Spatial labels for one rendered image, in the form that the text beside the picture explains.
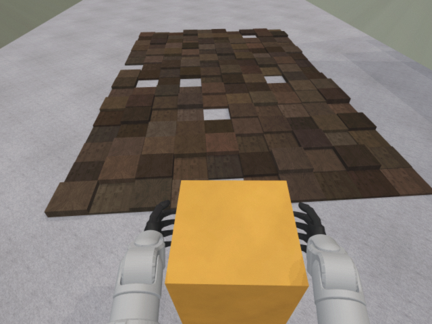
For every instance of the left robot hand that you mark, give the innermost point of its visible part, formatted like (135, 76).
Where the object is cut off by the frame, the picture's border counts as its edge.
(155, 221)

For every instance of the right robot forearm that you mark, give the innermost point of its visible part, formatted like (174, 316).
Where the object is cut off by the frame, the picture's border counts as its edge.
(337, 288)

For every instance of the left robot forearm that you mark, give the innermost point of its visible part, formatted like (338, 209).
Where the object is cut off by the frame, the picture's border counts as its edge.
(138, 285)

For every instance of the right robot hand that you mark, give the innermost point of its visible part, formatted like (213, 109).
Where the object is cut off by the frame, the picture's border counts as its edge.
(313, 226)

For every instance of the carton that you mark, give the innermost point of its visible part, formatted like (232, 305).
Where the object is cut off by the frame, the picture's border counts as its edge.
(235, 255)

